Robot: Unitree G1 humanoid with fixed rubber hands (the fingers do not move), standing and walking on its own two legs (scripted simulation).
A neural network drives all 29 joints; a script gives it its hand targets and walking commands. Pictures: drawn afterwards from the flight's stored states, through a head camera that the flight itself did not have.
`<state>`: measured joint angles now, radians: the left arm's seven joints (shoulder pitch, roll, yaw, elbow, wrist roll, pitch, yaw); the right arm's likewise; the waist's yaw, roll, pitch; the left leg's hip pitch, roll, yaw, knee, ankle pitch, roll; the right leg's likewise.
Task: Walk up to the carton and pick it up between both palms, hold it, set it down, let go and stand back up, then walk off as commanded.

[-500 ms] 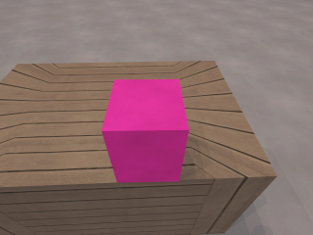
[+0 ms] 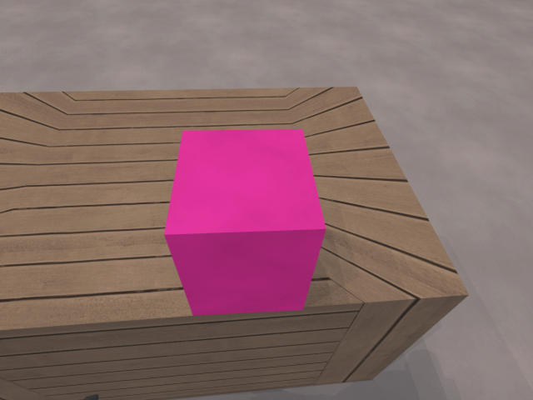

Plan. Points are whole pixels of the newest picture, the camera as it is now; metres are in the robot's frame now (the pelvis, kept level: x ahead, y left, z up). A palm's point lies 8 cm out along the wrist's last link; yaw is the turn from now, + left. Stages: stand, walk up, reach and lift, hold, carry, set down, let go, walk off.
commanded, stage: walk up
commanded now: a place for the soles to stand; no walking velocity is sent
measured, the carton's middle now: (246, 225) +0.41 +0.04 +0.02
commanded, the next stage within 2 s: stand in 0.36 s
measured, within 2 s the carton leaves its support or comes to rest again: neither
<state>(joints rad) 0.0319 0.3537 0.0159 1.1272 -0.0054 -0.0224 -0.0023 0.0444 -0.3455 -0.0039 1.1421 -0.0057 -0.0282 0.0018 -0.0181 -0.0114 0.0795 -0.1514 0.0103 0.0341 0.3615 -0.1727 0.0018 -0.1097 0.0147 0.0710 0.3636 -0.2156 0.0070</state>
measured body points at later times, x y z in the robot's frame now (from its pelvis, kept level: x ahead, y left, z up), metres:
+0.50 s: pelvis +0.01 +0.01 +0.00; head +0.02 +0.01 +0.45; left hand +0.10 +0.31 -0.13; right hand +0.11 -0.29 -0.13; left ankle +0.02 +0.12 -0.75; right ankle -0.01 -0.13 -0.75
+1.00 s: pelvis -0.01 +0.00 -0.02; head +0.04 +0.02 +0.43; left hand +0.20 +0.26 -0.10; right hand +0.16 -0.29 -0.11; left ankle +0.02 +0.12 -0.75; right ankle -0.01 -0.13 -0.75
